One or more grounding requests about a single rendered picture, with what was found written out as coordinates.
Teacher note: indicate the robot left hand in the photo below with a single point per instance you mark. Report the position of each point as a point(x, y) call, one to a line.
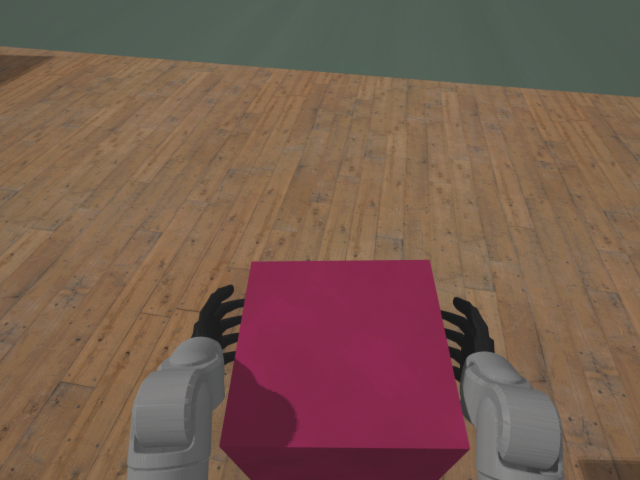
point(209, 324)

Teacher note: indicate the robot left forearm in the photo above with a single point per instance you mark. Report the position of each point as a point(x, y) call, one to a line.
point(171, 423)

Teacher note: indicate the carton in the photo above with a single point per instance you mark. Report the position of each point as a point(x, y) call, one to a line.
point(342, 371)

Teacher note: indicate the robot right hand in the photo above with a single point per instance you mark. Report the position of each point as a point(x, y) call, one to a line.
point(476, 338)

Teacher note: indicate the robot right forearm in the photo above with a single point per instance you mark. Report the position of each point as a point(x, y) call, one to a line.
point(518, 429)

